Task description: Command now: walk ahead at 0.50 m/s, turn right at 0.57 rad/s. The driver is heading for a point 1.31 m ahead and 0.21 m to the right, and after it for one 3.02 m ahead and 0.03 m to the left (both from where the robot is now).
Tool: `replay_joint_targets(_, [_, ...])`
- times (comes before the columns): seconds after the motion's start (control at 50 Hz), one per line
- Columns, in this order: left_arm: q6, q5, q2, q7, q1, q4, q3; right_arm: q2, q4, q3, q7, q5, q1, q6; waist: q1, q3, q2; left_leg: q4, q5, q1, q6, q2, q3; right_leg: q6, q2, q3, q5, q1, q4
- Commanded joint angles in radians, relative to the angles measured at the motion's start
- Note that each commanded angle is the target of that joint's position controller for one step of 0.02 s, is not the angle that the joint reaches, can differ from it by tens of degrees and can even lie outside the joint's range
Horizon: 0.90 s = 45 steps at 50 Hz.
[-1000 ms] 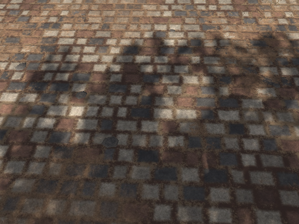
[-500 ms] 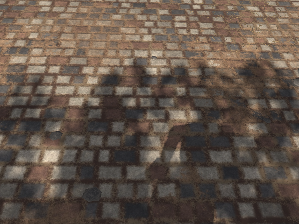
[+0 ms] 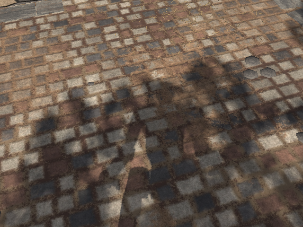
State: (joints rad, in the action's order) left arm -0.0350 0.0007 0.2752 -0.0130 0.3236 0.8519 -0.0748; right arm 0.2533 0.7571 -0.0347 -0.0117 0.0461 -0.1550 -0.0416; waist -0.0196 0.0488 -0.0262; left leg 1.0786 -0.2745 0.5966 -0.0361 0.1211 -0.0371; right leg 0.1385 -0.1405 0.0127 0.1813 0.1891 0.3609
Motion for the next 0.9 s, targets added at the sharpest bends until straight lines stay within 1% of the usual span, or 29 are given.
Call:
replay_joint_targets(0.02, [-0.023,-0.001,0.147,0.003,0.036,-0.058,-0.032,0.073,-0.056,-0.016,-0.003,0.001,-0.002,0.013,0.01,-0.025,0.059,-0.113,0.104,0.054,-0.026,-0.009,0.033,0.134,0.248,0.251,-0.284,-0.024,-0.163])
replay_joint_targets(0.06, [-0.021,-0.002,0.147,0.004,0.072,-0.056,-0.033,0.074,-0.08,-0.013,-0.006,-0.002,0.074,0.012,-0.021,-0.016,0.077,-0.217,0.177,0.082,-0.03,-0.021,0.03,0.115,0.24,0.263,-0.264,-0.062,-0.155])
replay_joint_targets(0.12, [-0.013,-0.001,0.158,0.013,0.115,-0.05,-0.035,0.067,-0.106,-0.005,-0.005,-0.011,0.142,0.002,-0.046,-0.02,0.086,-0.334,0.221,0.058,-0.024,-0.07,0.04,0.083,0.229,0.244,-0.564,-0.117,-0.056])
replay_joint_targets(0.18, [0.003,0.008,0.163,0.022,0.127,-0.058,-0.036,0.076,-0.121,0.0,0.001,-0.021,0.164,-0.012,-0.06,-0.051,0.11,-0.424,0.213,-0.021,-0.001,-0.128,0.04,0.047,0.22,0.262,-0.687,-0.147,0.044])
replay_joint_targets(0.2, [0.006,0.012,0.164,0.026,0.111,-0.066,-0.036,0.089,-0.117,-0.002,0.005,-0.022,0.138,-0.016,-0.046,-0.058,0.119,-0.469,0.197,-0.075,0.01,-0.142,0.026,0.027,0.216,0.282,-0.686,-0.145,0.078])
replay_joint_targets(0.24, [0.004,0.013,0.18,0.029,0.042,-0.093,-0.041,0.132,-0.083,-0.015,0.018,-0.022,0.014,-0.028,0.018,-0.09,0.13,-0.58,0.192,-0.255,0.043,-0.167,0.014,-0.022,0.193,0.319,-0.703,-0.111,0.187])
replay_joint_targets(0.26, [-0.004,-0.002,0.178,0.024,0.005,-0.104,-0.039,0.149,-0.061,-0.021,0.029,-0.015,-0.086,-0.044,0.081,-0.127,0.096,-0.682,0.331,-0.41,0.065,-0.134,0.004,-0.051,0.144,0.299,-0.654,-0.063,0.327])
replay_joint_targets(0.28, [-0.013,-0.022,0.11,0.021,0.018,-0.145,-0.02,0.219,-0.058,-0.033,0.042,0.001,-0.208,-0.056,0.109,-0.262,-0.021,-0.644,0.613,-0.662,0.117,0.104,-0.175,-0.085,0.089,0.239,-0.302,0.071,0.584])
replay_joint_targets(0.3, [-0.002,-0.046,0.041,0.036,0.209,-0.149,-0.011,0.278,-0.086,-0.042,0.036,-0.001,-0.187,-0.038,0.013,-0.399,-0.217,-0.577,1.131,-0.85,0.268,0.42,-0.475,-0.101,-0.063,0.11,0.55,0.276,0.858])
replay_joint_targets(0.32, [0.019,0.006,0.124,0.048,0.26,-0.108,-0.021,0.221,-0.089,-0.04,0.028,-0.033,-0.19,-0.015,0.003,-0.428,-0.092,-0.545,1.132,-0.795,0.312,0.396,-0.496,-0.101,0.017,0.103,0.512,0.306,0.964])
replay_joint_targets(0.34, [0.035,0.015,0.134,0.042,0.186,-0.11,-0.024,0.163,-0.108,-0.03,0.034,-0.039,-0.114,-0.006,0.005,-0.356,-0.106,-0.623,0.799,-0.683,0.327,0.359,-0.447,-0.112,0.047,0.081,0.414,0.348,1.002])
replay_joint_targets(0.36, [0.05,0.028,0.149,0.03,0.085,-0.121,-0.026,0.085,-0.118,-0.004,0.038,-0.039,-0.047,0.002,0.011,-0.217,-0.048,-0.699,0.593,-0.54,0.274,0.251,-0.301,-0.126,0.089,0.066,0.343,0.35,0.941])
replay_joint_targets(0.38, [0.063,0.027,0.14,0.012,0.039,-0.136,-0.03,0.078,-0.117,0.002,0.043,-0.032,-0.016,0.007,0.005,-0.144,-0.103,-0.74,0.518,-0.457,0.236,0.186,-0.201,-0.142,0.105,0.061,0.302,0.338,0.899])
replay_joint_targets(0.4, [0.079,0.026,0.125,-0.001,0.053,-0.133,-0.027,0.096,-0.109,-0.002,0.046,-0.026,-0.014,0.01,-0.006,-0.108,-0.136,-0.764,0.536,-0.387,0.229,0.152,-0.128,-0.158,0.104,0.046,0.274,0.301,0.894])
replay_joint_targets(0.42, [0.09,0.021,0.114,-0.008,0.057,-0.136,-0.024,0.109,-0.102,-0.007,0.047,-0.023,-0.018,0.008,-0.015,-0.103,-0.135,-0.772,0.55,-0.351,0.228,0.138,-0.082,-0.163,0.102,0.037,0.248,0.273,0.878])
replay_joint_targets(0.48, [0.099,0.018,0.091,-0.011,0.039,-0.152,-0.016,0.121,-0.096,-0.016,0.043,-0.018,-0.029,0.003,-0.023,-0.135,-0.112,-0.776,0.549,-0.359,0.246,0.152,-0.019,-0.167,0.102,0.019,0.222,0.27,0.812])
replay_joint_targets(0.56, [0.114,0.024,0.077,-0.027,-0.06,-0.2,-0.002,0.137,-0.097,-0.026,0.039,-0.017,-0.025,0.02,-0.004,-0.116,-0.135,-0.812,0.252,-0.33,0.239,0.166,0.031,-0.156,0.151,-0.013,0.176,0.24,0.617])
replay_joint_targets(0.64, [0.11,0.016,0.083,-0.037,-0.119,-0.236,0.004,0.18,-0.092,-0.045,0.03,-0.011,-0.05,0.041,0.026,-0.111,-0.147,-0.786,0.122,-0.323,0.218,0.192,0.057,-0.131,0.144,-0.07,0.224,0.139,0.434])
replay_joint_targets(0.68, [0.097,0.014,0.079,-0.037,-0.108,-0.242,0.005,0.198,-0.088,-0.053,0.026,-0.019,-0.053,0.052,0.014,-0.111,-0.127,-0.723,0.126,-0.325,0.187,0.197,0.08,-0.109,0.132,-0.091,0.192,0.07,0.297])
replay_joint_targets(0.7, [0.087,0.015,0.076,-0.033,-0.074,-0.229,0.005,0.194,-0.081,-0.053,0.024,-0.023,-0.064,0.059,0.0,-0.112,-0.093,-0.659,0.135,-0.286,0.151,0.179,0.103,-0.092,0.112,-0.086,0.15,-0.012,0.182])
replay_joint_targets(0.72, [0.074,0.022,0.098,-0.023,-0.044,-0.219,0.002,0.172,-0.063,-0.052,0.017,-0.021,-0.112,0.067,-0.005,-0.098,0.016,-0.545,0.07,-0.23,0.083,0.136,0.154,-0.076,0.151,0.021,0.094,-0.07,0.022])
replay_joint_targets(0.74, [0.063,0.03,0.188,-0.009,-0.049,-0.243,-0.008,0.071,-0.088,-0.029,0.005,-0.01,-0.164,0.076,0.032,-0.103,0.313,-0.258,-0.288,-0.05,-0.002,0.011,0.247,-0.022,0.452,0.407,-0.051,-0.145,-0.095])
replay_joint_targets(0.76, [0.065,0.028,0.28,0.001,-0.032,-0.252,-0.039,0.101,-0.129,-0.03,0.023,-0.018,-0.059,0.094,-0.034,-0.042,0.305,-0.147,-0.356,0.011,-0.011,-0.094,0.122,0.113,0.541,0.489,-0.25,0.017,-0.101])
replay_joint_targets(0.78, [0.065,0.031,0.216,0.005,-0.037,-0.233,-0.025,0.119,-0.122,-0.034,0.025,-0.029,-0.025,0.104,-0.022,-0.027,0.202,-0.081,-0.275,-0.019,-0.006,-0.066,0.052,0.114,0.473,0.382,-0.267,0.03,-0.087])
replay_joint_targets(0.8, [0.065,0.025,0.172,0.007,-0.08,-0.227,-0.009,0.114,-0.11,-0.035,0.016,-0.035,-0.049,0.101,0.012,-0.034,0.194,-0.083,-0.186,-0.034,0.003,-0.064,0.04,0.085,0.403,0.31,-0.108,0.032,-0.113])
replay_joint_targets(0.82, [0.067,0.027,0.146,0.007,-0.116,-0.227,-0.002,0.129,-0.084,-0.041,0.006,-0.029,-0.078,0.092,0.03,-0.044,0.188,-0.09,-0.114,-0.035,0.008,-0.064,0.048,0.055,0.342,0.274,0.081,0.002,-0.147])
replay_joint_targets(0.84, [0.063,0.019,0.127,0.012,-0.118,-0.225,0.004,0.147,-0.065,-0.049,-0.004,-0.012,-0.097,0.088,0.024,-0.045,0.209,-0.076,-0.067,-0.023,0.007,-0.068,0.066,0.052,0.316,0.262,0.188,-0.028,-0.175])
replay_joint_targets(0.86, [0.058,0.015,0.102,0.011,-0.105,-0.218,0.013,0.151,-0.053,-0.052,-0.014,-0.005,-0.104,0.085,0.021,-0.053,0.196,-0.076,-0.045,-0.016,0.007,-0.07,0.067,0.052,0.309,0.268,0.24,-0.06,-0.198])
replay_joint_targets(0.9, [0.041,0.014,0.103,0.007,-0.055,-0.192,0.014,0.129,-0.048,-0.049,-0.029,-0.009,-0.08,0.078,0.009,-0.034,0.149,-0.125,-0.016,0.019,0.006,-0.071,0.063,0.057,0.325,0.285,0.258,-0.12,-0.227])
